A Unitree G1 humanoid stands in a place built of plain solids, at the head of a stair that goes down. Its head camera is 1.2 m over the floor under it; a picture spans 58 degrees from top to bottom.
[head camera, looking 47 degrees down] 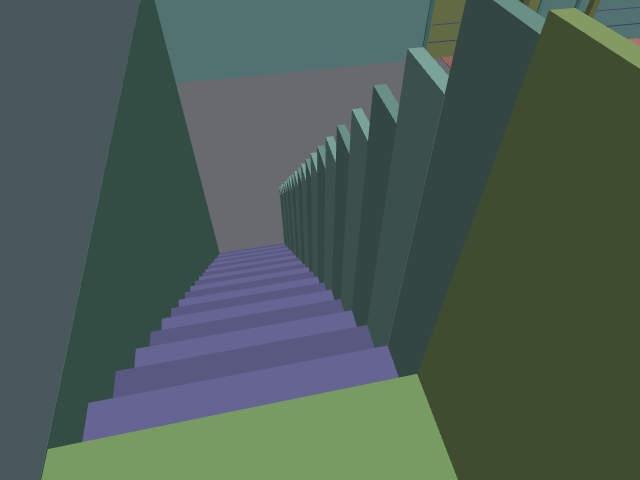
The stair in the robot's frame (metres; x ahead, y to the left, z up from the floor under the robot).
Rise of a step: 0.20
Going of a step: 0.21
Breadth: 1.02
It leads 12 degrees to the left of straight ahead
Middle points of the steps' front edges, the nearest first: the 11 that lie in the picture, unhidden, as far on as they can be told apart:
0.48 0.21 0.00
0.68 0.26 -0.19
0.89 0.30 -0.39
1.09 0.34 -0.58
1.30 0.39 -0.78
1.50 0.43 -0.97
1.71 0.47 -1.17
1.91 0.52 -1.37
2.12 0.56 -1.56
2.33 0.60 -1.76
2.53 0.64 -1.95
